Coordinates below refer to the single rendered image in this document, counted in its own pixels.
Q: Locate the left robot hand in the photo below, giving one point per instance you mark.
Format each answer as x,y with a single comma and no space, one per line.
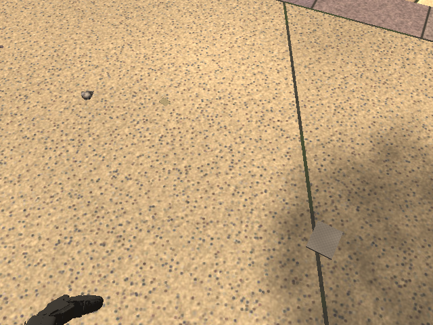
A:
64,308

